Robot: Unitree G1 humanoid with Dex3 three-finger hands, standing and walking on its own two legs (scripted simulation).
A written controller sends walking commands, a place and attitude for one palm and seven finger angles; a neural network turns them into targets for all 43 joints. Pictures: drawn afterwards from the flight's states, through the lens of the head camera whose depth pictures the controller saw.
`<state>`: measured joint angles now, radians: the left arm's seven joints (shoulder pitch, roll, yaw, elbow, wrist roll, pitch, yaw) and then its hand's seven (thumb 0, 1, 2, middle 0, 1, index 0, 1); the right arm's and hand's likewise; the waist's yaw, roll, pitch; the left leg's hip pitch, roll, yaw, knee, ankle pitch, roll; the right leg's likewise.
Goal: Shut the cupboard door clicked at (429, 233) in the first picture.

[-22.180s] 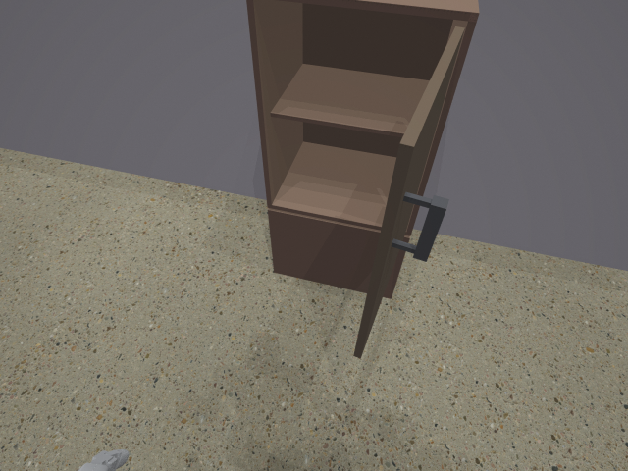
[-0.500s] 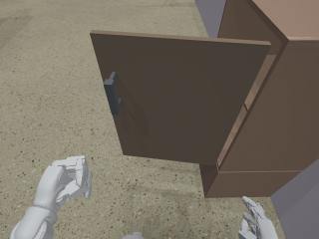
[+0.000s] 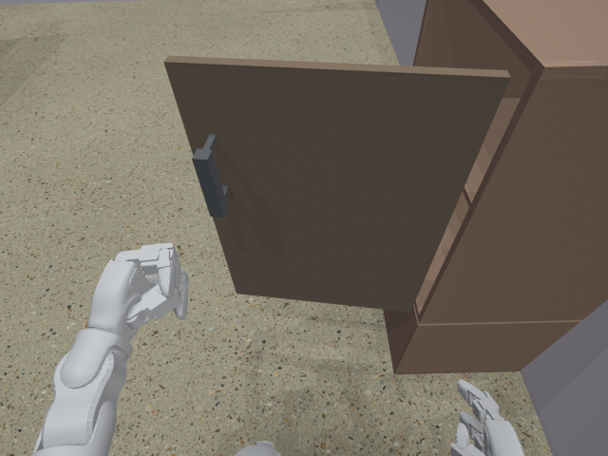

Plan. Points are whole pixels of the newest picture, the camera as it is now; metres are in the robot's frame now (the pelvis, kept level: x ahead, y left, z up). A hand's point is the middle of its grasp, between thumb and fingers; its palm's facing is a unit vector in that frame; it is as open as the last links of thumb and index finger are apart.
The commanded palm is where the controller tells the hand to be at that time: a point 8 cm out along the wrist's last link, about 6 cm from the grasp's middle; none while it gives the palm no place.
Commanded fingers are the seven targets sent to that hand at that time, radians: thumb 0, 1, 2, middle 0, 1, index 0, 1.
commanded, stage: bring the fist close to the handle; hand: left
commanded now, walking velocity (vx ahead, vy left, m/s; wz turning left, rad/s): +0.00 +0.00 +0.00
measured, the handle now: (215, 176) +0.50 +0.17 +0.09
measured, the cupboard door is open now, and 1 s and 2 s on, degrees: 82 82 70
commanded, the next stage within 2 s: push the door shut along its arc in 1.08 s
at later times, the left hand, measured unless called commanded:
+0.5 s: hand (210, 245) +0.36 +0.15 +0.09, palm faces -0.08 -1.00 +0.00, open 3.1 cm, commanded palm +0.35 +0.21 +0.09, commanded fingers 0.00 0.90 0.90 -1.30 -1.50 -1.30 -1.50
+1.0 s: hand (217, 220) +0.41 +0.15 +0.09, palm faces -0.05 -1.00 -0.03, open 3.1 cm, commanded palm +0.39 +0.20 +0.09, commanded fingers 0.00 0.90 0.90 -1.30 -1.50 -1.30 -1.50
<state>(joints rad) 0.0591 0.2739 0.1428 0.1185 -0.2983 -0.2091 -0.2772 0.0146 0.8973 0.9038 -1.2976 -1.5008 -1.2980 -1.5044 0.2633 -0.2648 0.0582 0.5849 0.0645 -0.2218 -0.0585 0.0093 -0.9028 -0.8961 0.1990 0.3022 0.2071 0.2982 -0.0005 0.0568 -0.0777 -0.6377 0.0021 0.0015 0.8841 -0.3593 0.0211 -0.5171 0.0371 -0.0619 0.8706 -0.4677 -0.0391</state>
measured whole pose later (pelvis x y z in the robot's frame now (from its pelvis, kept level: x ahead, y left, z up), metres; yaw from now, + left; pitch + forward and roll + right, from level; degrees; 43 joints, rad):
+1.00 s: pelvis +0.00 +0.00 +0.00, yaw -2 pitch +9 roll +0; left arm -0.45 0.28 0.20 0.71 -0.21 -0.30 -0.18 0.02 0.90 0.90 -1.30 -1.50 -1.30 -1.50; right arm 0.34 -0.28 0.01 0.65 0.05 -0.09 -0.02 0.01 -0.91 -0.90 0.20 0.30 0.21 0.30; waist -0.05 0.04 -0.08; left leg -0.67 0.02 0.04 0.86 -0.35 0.02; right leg -0.57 0.05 -0.02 0.87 -0.45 -0.04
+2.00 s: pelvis +0.00 +0.01 -0.02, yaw -2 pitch +18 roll -2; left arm -0.98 0.42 0.23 1.19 -0.15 -0.31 -0.33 0.02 0.90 0.90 -1.30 -1.50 -1.30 -1.50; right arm 0.38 -0.29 0.02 0.71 0.03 -0.10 -0.02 0.00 -0.91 -0.90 0.20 0.30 0.21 0.30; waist -0.16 0.05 -0.11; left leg -0.93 0.02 0.02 1.00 -0.38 0.03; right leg -0.82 0.05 -0.04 0.97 -0.48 -0.03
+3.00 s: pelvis -0.01 +0.00 -0.05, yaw -3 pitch +26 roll -4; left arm -1.41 0.57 0.18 1.39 -0.07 -0.17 -0.44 0.00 0.95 0.98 -1.30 -1.50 -1.30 -1.50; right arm 0.37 -0.29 0.04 0.77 -0.01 -0.14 -0.04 0.00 -0.90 -0.90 0.20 0.30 0.21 0.30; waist -0.26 0.06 -0.10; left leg -1.18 0.04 -0.02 1.15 -0.43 0.02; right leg -1.05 0.08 -0.08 1.11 -0.52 -0.05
